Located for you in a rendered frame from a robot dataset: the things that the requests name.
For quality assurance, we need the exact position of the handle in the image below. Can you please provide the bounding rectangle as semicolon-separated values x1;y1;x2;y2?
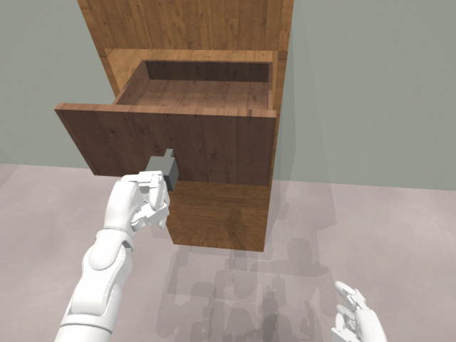
145;149;179;192

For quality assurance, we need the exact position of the left robot hand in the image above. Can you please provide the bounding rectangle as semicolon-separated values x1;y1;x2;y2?
103;171;170;239

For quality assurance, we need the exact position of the left robot forearm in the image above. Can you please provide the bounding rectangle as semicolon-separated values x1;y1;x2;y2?
54;229;135;342

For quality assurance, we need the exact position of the right robot hand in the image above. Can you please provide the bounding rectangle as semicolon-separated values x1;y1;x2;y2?
331;281;388;342

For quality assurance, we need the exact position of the cabinet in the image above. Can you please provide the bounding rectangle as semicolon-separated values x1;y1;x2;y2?
77;0;294;252

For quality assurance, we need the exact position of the drawer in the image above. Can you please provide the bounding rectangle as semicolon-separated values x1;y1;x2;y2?
54;60;276;186

